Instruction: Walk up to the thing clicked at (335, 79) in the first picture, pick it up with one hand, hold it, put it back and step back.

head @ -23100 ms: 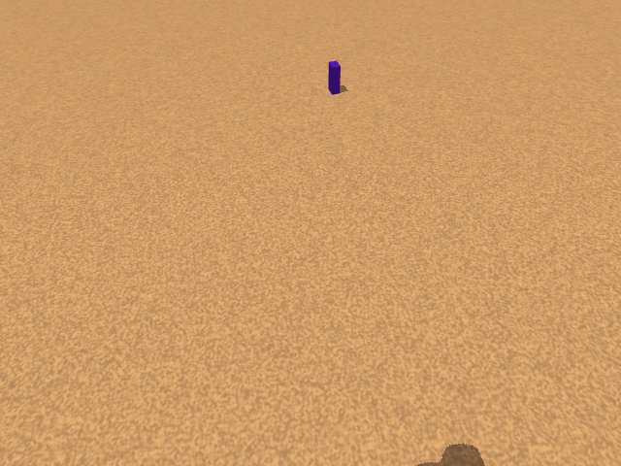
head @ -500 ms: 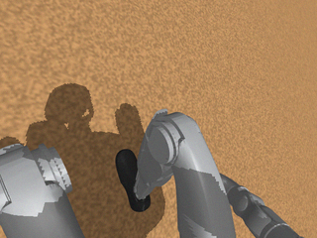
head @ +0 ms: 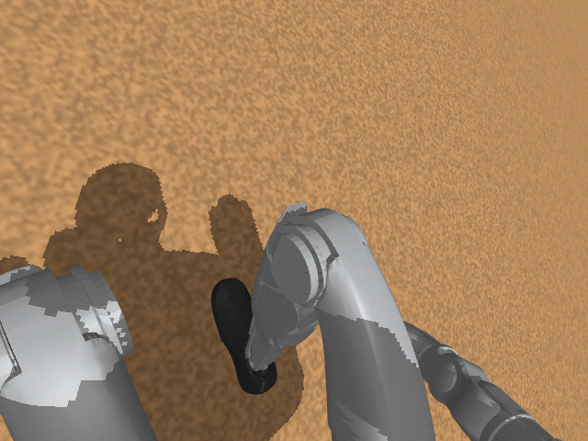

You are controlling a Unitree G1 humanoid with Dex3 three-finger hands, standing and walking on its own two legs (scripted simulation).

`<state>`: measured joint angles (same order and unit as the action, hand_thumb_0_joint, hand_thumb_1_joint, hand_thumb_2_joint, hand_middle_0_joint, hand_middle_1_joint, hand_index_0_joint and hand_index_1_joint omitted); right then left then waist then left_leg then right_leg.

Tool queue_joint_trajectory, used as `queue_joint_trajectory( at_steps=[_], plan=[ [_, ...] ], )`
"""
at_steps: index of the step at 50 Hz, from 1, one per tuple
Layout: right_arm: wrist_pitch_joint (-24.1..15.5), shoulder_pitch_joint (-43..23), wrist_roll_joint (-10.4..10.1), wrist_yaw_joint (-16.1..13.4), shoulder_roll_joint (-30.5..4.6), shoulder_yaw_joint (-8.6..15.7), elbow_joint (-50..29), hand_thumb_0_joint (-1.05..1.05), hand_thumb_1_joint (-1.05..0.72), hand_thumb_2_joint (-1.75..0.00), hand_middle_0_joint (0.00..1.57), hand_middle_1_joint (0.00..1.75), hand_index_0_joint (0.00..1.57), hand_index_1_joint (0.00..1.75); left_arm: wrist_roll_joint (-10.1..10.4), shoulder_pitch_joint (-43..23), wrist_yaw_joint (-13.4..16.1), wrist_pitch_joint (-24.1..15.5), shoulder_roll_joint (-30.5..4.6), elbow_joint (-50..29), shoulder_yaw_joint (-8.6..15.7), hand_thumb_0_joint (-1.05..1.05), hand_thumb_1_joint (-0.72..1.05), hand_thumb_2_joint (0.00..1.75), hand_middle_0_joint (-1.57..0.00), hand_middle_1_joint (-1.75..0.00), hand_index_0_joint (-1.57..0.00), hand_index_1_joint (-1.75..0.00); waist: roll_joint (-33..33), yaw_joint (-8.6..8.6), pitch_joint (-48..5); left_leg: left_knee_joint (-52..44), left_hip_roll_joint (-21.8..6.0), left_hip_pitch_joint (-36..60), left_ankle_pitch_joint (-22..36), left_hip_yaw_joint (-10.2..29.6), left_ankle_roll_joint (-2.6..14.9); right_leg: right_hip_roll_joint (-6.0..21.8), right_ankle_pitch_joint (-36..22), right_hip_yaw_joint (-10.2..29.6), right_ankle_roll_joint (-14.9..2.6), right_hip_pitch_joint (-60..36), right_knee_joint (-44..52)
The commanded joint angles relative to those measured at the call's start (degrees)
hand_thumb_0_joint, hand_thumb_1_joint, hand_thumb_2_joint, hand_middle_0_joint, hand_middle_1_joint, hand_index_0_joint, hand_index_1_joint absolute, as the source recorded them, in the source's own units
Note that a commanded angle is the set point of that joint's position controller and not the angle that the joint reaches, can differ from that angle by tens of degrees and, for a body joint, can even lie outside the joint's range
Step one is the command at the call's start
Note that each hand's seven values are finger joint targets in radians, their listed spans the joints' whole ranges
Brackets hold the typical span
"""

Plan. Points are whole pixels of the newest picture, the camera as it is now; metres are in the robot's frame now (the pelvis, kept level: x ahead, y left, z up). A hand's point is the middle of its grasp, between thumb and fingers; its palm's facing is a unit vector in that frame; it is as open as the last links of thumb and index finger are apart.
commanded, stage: withdraw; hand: left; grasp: from the side
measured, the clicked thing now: out of the picture +0.45 +0.32 -0.20
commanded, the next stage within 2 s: rise in 0.44 s
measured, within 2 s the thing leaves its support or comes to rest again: neither
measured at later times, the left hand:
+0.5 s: hand out of the picture +0.41 +0.42 -0.09, palm faces +0.53 -0.84 -0.06, open 17.2 cm
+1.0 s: hand out of the picture +0.30 +0.42 +0.02, palm faces +0.38 -0.78 -0.50, open 16.9 cm
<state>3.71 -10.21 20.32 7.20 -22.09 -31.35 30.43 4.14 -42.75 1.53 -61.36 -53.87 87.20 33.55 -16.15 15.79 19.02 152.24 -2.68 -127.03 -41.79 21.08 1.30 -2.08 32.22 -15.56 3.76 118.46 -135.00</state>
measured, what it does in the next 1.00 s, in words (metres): rises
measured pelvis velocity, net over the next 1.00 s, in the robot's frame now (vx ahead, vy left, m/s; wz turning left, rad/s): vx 0.01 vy -0.01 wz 0.18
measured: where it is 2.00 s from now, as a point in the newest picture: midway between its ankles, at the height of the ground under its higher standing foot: (184, 402)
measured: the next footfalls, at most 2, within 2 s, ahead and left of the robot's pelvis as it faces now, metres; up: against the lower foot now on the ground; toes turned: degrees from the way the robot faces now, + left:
none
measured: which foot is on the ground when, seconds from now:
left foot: down 0.00-1.00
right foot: down 0.00-1.00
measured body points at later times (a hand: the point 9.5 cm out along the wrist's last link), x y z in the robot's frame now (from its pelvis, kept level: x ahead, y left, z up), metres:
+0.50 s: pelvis +0.00 +0.00 +0.01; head +0.21 +0.18 +0.36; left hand +0.38 +0.46 -0.08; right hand +0.17 -0.25 -0.04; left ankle +0.08 +0.12 -0.26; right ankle +0.15 -0.12 -0.26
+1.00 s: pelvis +0.01 -0.01 +0.10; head +0.21 +0.08 +0.49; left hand +0.27 +0.46 +0.05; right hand +0.21 -0.24 -0.03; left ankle +0.08 +0.12 -0.26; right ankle +0.15 -0.12 -0.26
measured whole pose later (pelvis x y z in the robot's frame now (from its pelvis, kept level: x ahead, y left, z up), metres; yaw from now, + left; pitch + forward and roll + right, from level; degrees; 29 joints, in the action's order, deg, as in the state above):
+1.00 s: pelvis +0.01 -0.01 +0.10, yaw +10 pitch +32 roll -7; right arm 8.3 4.4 -0.3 2.9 -16.0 -2.6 34.3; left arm -4.2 -20.3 -2.8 -11.6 -38.0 42.5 26.2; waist -0.1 3.2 -5.7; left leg 128.7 -2.9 -122.2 -39.2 5.1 1.8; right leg 1.9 35.4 -4.1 1.4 119.3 -122.6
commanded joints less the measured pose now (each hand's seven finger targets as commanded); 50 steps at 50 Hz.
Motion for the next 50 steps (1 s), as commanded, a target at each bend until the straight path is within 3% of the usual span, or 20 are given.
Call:
queue_joint_trajectory(
  at_steps=[1, 10, 15, 17, 20, 26, 27, 28, 29, 30, 31, 32, 34, 35, 36, 38, 41, 44, 48, 50],
  plan=[
    [1.0, 2.6, 0.5, -1.2, -20.9, 6.9, -0.3, 0.0, -0.89, -0.89, 0.2, 0.3, 0.2, 0.3, 0.0, -11.0, 0.5, -3.9, -10.7, -6.3, 0.0, 0.0, -0.58, 0.13, -0.17, -0.19, -0.18, -0.18, 33.8, 7.25, -31.3, -21.3, -3.4, 22.4, 8.6, -2.7, -3.01, -2.6, -7.5, -5.3, -3.58, -15.5, 7.1],
    [1.8, 4.4, 0.1, -1.6, -21.1, 8.0, -0.1, 0.0, -0.89, -0.9, 0.2, 0.3, 0.2, 0.3, -0.4, -10.9, 0.5, -2.3, -20.7, -15.1, 7.1, 0.0, -0.55, 0.13, -0.08, -0.13, -0.1, -0.12, 38.4, 3.38, -38.2, -21.3, -3.1, 24.8, 11.9, -4.9, -3.04, -2.7, -9.4, -3.7, -3.81, -19.1, 7.3],
    [2.0, 6.5, -1.9, -2.2, -20.7, 11.2, 0.6, 0.0, -0.89, -0.9, 0.2, 0.3, 0.2, 0.3, -0.1, -9.1, -4.1, 2.8, -20.8, -20.9, 7.7, 0.0, -0.54, 0.12, -0.08, -0.13, -0.1, -0.11, 41.8, 1.33, -39.9, -23.6, -2.9, 25.1, 10.4, -6.1, -3.08, -2.2, -7.8, -2.5, -4.25, -16.3, 7.4],
    [2.1, 8.0, -3.0, -2.5, -20.0, 12.8, 0.5, 0.0, -0.89, -0.9, 0.2, 0.3, 0.2, 0.3, 1.5, -6.2, -7.2, 5.5, -17.5, -22.7, 7.3, 0.0, -0.57, 0.09, -0.09, -0.13, -0.11, -0.11, 40.1, 0.4, -43.0, -23.5, -2.6, 24.5, 12.2, -7.1, -2.81, -2.1, -9.0, -1.9, -4.27, -17.6, 8.1],
    [1.5, 10.1, -5.4, -2.8, -19.3, 15.4, 0.7, 0.0, -0.89, -0.89, 0.2, 0.3, 0.2, 0.3, 4.4, -4.0, -11.1, 9.6, -10.7, -23.8, 4.8, 0.0, -0.56, 0.1, -0.11, -0.15, -0.13, -0.13, 36.3, 0.08, -42.8, -24.3, -2.1, 20.9, 10.0, -7.8, -2.05, -1.9, -7.7, -1.5, -4.4, -15.9, 9.0],
    [0.5, 12.8, -8.8, -3.1, -18.0, 18.7, 1.4, 0.0, -0.86, -0.89, 0.2, 0.3, 0.2, 0.3, 5.3, -7.4, -15.7, 14.9, -5.3, -26.8, 1.0, 0.0, -0.57, 0.02, -0.06, -0.08, -0.1, -0.05, 32.7, 0.17, -39.9, -26.5, -1.8, 20.7, 6.4, -6.5, -1.68, -0.7, -4.2, -1.1, -4.93, -7.4, 8.7],
    [0.3, 13.0, -9.2, -3.1, -18.1, 19.5, 1.8, 0.0, -0.86, -0.89, 0.2, 0.3, 0.2, 0.3, 5.4, -7.1, -16.1, 15.2, -6.6, -27.6, 2.0, 0.0, -0.58, 0.0, -0.07, -0.07, -0.1, -0.04, 32.7, -1.11, -39.9, -26.6, -1.7, 19.9, 4.8, -6.8, -1.5, -0.7, -2.8, -0.7, -5.09, -6.8, 8.7],
    [0.0, 12.7, -9.4, -3.1, -17.6, 19.5, 1.6, 0.0, -0.78, -0.86, 0.21, 0.29, 0.21, 0.29, 5.8, -6.9, -16.9, 15.2, -4.6, -27.7, 1.3, 0.0, -0.5, 0.04, -0.03, 0.0, -0.02, 0.0, 32.7, -1.12, -40.0, -26.8, -1.5, 20.4, 5.1, -7.0, -1.58, -0.4, -3.1, -0.5, -5.04, -7.0, 8.6],
    [0.7, 15.0, -11.4, -3.1, -15.9, 22.0, 3.3, 0.0, -0.86, -0.91, 0.2, 0.3, 0.2, 0.3, -3.8, -3.4, -13.5, 19.5, -16.7, -24.7, 4.6, 0.0, -0.51, 0.06, -0.07, -0.05, -0.06, -0.05, 39.1, -6.52, -47.9, -30.7, -1.5, 28.7, 8.2, -8.8, -2.29, 0.3, -3.1, 1.2, -5.54, -7.4, 9.9],
    [1.2, 14.3, -11.9, -3.3, -15.7, 22.4, 1.2, 0.0, -0.92, -0.91, 0.2, 0.3, 0.2, 0.3, -3.2, -8.5, -12.3, 21.0, -16.5, -31.6, 4.7, 0.0, -0.51, 0.06, -0.07, -0.05, -0.06, -0.05, 42.0, -6.03, -51.9, -31.5, -1.9, 30.7, 8.9, -9.0, -2.46, 0.2, -3.7, 1.6, -5.47, -7.9, 10.1],
    [1.6, 15.1, -12.5, -3.1, -15.5, 23.4, 1.0, 0.0, -0.92, -0.92, 0.2, 0.3, 0.2, 0.3, -3.7, -9.1, -11.9, 22.6, -12.7, -31.9, 2.4, 0.0, -0.53, 0.07, -0.07, -0.05, -0.06, -0.06, 42.6, -5.36, -52.4, -32.3, -1.8, 30.9, 8.0, -9.5, -2.42, 0.3, -3.1, 2.2, -5.52, -7.1, 10.3],
    [2.1, 16.9, -13.0, -2.9, -14.7, 24.0, 3.1, 0.0, -0.92, -0.92, 0.2, 0.3, 0.2, 0.3, -4.5, -6.1, -11.8, 24.4, -9.1, -28.0, 0.4, 0.0, -0.53, 0.07, -0.07, -0.06, -0.06, -0.07, 41.2, -5.14, -47.6, -33.6, -1.5, 28.7, 6.0, -9.7, -2.34, 0.3, -1.5, 2.1, -5.64, -5.0, 10.6],
    [2.3, 17.6, -14.0, -3.3, -13.7, 24.9, 2.8, 0.0, -0.94, -0.92, 0.2, 0.3, 0.2, 0.3, -5.9, -8.1, -9.8, 27.1, -17.7, -37.3, 4.8, 0.0, -0.55, 0.08, -0.08, -0.06, -0.07, -0.07, 42.5, -8.22, -53.9, -33.3, -1.0, 30.5, 8.4, -11.6, -1.97, 0.3, -2.4, 3.7, -5.88, -7.7, 11.8],
    [2.7, 18.1, -14.4, -3.5, -13.1, 25.6, 2.5, 0.0, -0.96, -0.92, 0.2, 0.3, 0.2, 0.3, -6.8, -6.9, -9.0, 28.7, -20.1, -40.3, 5.9, 0.0, -0.56, 0.08, -0.09, -0.08, -0.07, -0.08, 43.6, -9.41, -56.9, -33.2, -0.7, 31.5, 9.7, -12.8, -1.76, 0.4, -2.9, 4.5, -5.96, -9.1, 12.5],
    [3.0, 18.0, -14.9, -3.6, -13.0, 26.5, 2.2, 0.0, -0.96, -0.92, 0.2, 0.3, 0.2, 0.3, -7.7, -4.9, -8.7, 30.5, -19.4, -40.7, 5.7, 0.0, -0.56, 0.08, -0.09, -0.08, -0.08, -0.09, 44.4, -9.98, -56.2, -35.3, -0.8, 31.9, 8.8, -12.5, -1.88, 0.8, -2.3, 4.9, -6.07, -7.9, 12.0],
    [3.2, 18.8, -15.9, -3.8, -11.9, 28.3, 1.9, 0.0, -0.9, -0.9, 0.2, 0.3, 0.2, 0.3, -8.0, -3.3, -8.1, 33.8, -13.0, -43.4, 2.4, 0.0, -0.41, 0.14, -0.07, -0.08, -0.07, -0.08, 44.5, -9.31, -56.5, -37.4, -0.9, 33.8, 8.7, -12.4, -2.03, 0.8, -2.5, 5.2, -6.27, -6.1, 12.7],
    [3.4, 19.7, -17.6, -4.5, -10.1, 30.5, 1.4, 0.0, -0.89, -0.9, 0.2, 0.3, 0.2, 0.3, -8.4, 5.8, -6.3, 38.8, -8.9, -44.5, 1.8, 0.0, -0.42, 0.13, -0.07, -0.08, -0.07, -0.08, 38.9, -11.43, -58.4, -38.4, 0.1, 32.4, 9.5, -14.4, -1.33, 1.0, -2.5, 6.7, -6.34, -8.7, 16.1],
    [3.4, 20.2, -19.1, -4.8, -8.4, 33.2, 0.1, 0.0, -0.89, -0.9, 0.2, 0.3, 0.2, 0.3, -7.9, 10.1, -5.4, 43.3, 0.9, -49.0, -4.0, 0.0, -0.4, 0.14, -0.07, -0.08, -0.07, -0.08, 32.0, -10.62, -60.0, -40.8, 0.8, 31.9, 8.4, -15.3, -0.37, 1.3, -1.6, 7.9, -6.19, -11.2, 20.8],
    [3.1, 19.7, -21.1, -5.8, -7.6, 35.2, -2.2, 0.0, -0.89, -0.9, 0.2, 0.3, 0.2, 0.3, -7.4, 16.3, -2.8, 48.8, 3.9, -57.5, -6.5, 0.0, -0.46, 0.11, -0.06, -0.07, -0.06, -0.07, 25.1, -11.88, -59.6, -46.9, 1.2, 31.8, 0.5, -16.0, 0.53, 1.2, 4.7, 9.5, -5.62, -17.4, 29.1],
    [2.9, 20.3, -21.9, -6.6, -6.7, 35.8, -3.3, 0.0, -0.89, -0.9, 0.2, 0.3, 0.2, 0.3, -7.0, 19.7, -1.5, 50.8, 4.1, -66.9, -6.9, 0.0, -0.5, 0.09, -0.06, -0.06, -0.05, -0.06, 25.3, -13.36, -64.9, -49.4, 1.3, 37.0, 2.7, -16.5, 0.36, 1.4, 3.4, 10.5, -5.55, -22.2, 32.0]
  ],
)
